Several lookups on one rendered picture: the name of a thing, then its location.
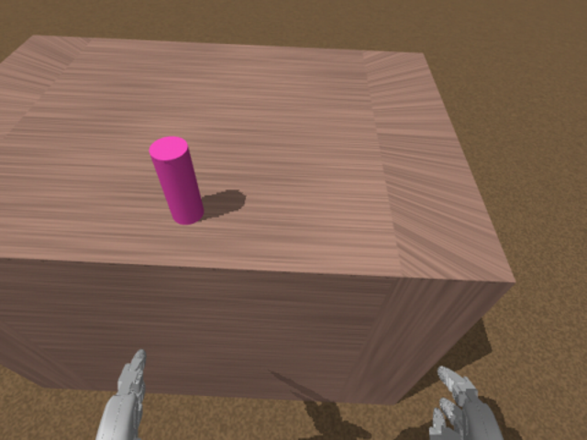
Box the left robot hand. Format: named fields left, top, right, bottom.
left=95, top=349, right=146, bottom=440

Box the can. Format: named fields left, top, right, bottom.
left=150, top=137, right=204, bottom=225

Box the right robot hand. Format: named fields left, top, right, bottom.
left=429, top=366, right=504, bottom=440

